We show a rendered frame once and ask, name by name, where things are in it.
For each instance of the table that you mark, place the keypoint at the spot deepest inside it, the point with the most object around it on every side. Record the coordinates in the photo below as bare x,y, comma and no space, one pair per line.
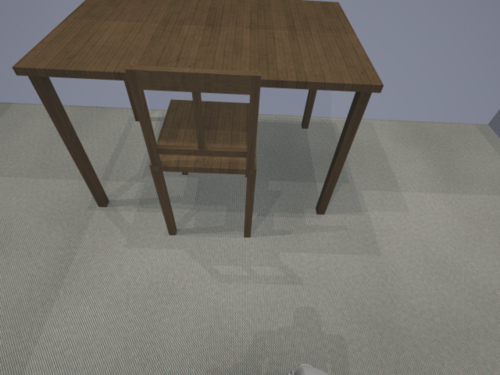
296,44

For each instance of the chair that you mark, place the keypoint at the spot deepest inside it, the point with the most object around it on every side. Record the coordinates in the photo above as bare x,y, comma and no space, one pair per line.
199,136

